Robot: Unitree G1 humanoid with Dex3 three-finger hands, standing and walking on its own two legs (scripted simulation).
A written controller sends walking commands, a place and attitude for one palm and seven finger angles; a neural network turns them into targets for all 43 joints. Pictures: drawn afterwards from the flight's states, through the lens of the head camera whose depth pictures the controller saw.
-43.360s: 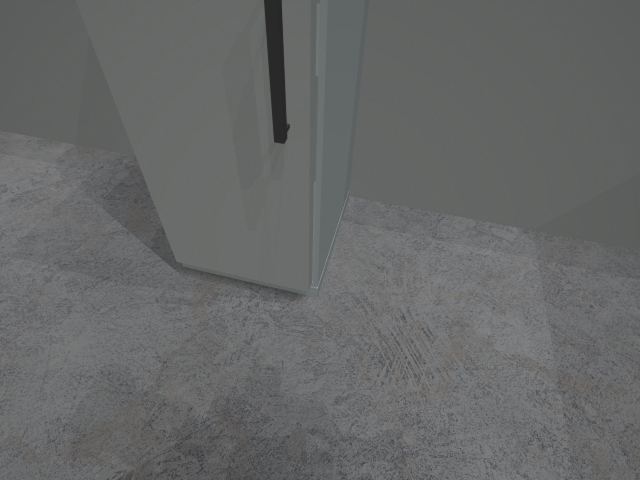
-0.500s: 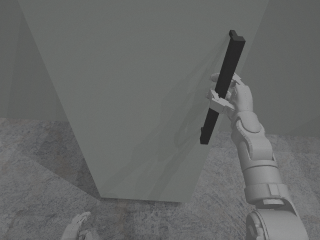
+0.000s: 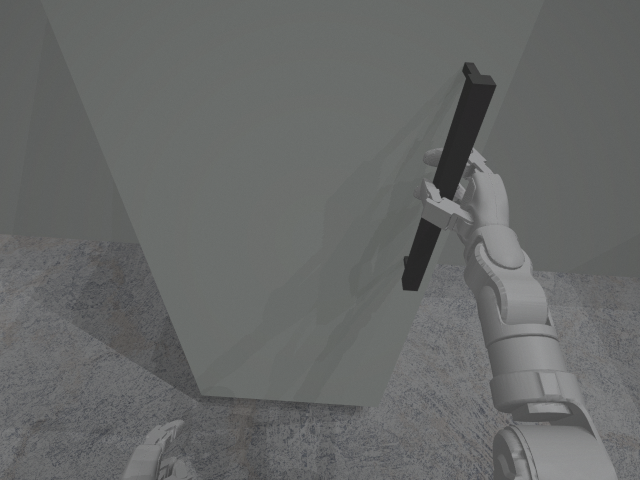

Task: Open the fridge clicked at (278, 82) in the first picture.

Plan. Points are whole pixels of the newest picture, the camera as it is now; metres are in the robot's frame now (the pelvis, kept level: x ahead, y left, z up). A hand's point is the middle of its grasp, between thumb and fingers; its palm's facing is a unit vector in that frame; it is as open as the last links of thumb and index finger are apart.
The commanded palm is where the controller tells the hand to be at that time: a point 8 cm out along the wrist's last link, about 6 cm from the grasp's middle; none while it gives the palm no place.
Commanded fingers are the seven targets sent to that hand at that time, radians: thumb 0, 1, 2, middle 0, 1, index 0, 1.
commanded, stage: grip the handle and tug to test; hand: right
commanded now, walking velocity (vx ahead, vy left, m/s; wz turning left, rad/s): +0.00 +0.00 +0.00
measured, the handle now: (434, 196) +0.46 -0.12 +0.14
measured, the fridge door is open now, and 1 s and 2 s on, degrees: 0 14 41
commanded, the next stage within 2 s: pull the door a little, standing still in 0.20 s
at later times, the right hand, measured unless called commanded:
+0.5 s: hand (432, 205) +0.40 -0.10 +0.18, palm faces -0.02 +1.00 +0.00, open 6.0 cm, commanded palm +0.35 -0.15 +0.18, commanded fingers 0.00 -0.90 -0.90 0.45 1.40 0.45 1.40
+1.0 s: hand (429, 272) +0.30 -0.08 +0.17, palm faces -0.09 +0.99 -0.14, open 6.8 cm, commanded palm +0.27 -0.14 +0.18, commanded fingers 0.00 -0.90 -0.90 0.45 1.40 0.45 1.40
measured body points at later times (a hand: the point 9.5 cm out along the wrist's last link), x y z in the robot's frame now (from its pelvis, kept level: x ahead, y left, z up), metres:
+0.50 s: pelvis +0.03 +0.00 +0.00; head +0.02 +0.01 +0.45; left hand +0.20 +0.23 -0.09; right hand +0.40 -0.15 +0.18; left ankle +0.00 +0.12 -0.74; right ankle -0.03 -0.11 -0.74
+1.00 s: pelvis +0.06 +0.01 +0.00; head +0.04 +0.03 +0.45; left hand +0.26 +0.22 -0.08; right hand +0.30 -0.14 +0.18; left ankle +0.00 +0.11 -0.74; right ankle -0.02 -0.11 -0.73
